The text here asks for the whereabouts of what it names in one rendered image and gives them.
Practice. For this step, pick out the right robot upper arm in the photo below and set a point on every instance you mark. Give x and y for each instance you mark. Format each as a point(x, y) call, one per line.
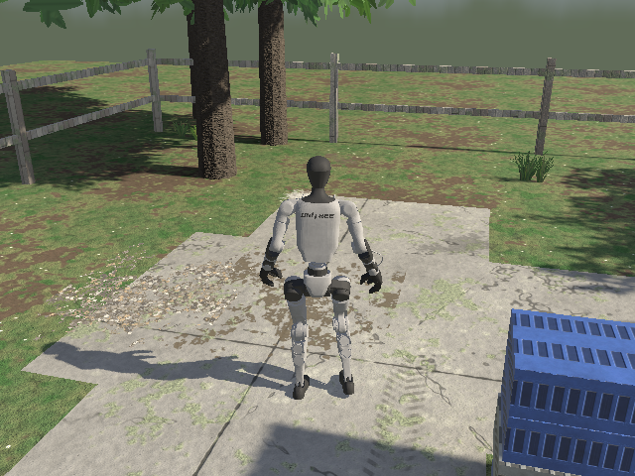
point(349, 209)

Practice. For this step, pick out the right robot forearm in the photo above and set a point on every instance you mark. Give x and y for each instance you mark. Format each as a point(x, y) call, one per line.
point(369, 261)

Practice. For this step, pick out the robot right foot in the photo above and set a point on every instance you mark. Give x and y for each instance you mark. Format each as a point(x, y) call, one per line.
point(348, 387)

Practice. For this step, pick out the robot left hand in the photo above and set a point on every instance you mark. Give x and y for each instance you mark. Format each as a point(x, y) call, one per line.
point(275, 273)

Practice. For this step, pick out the left robot forearm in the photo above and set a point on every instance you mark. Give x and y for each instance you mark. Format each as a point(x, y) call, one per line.
point(270, 258)

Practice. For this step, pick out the left robot upper arm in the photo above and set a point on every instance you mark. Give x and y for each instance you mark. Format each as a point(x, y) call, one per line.
point(287, 208)

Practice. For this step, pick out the robot right hand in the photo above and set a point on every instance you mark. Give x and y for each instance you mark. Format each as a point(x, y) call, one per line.
point(377, 280)

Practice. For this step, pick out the left robot shin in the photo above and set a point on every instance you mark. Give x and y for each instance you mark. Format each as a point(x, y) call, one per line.
point(299, 355)

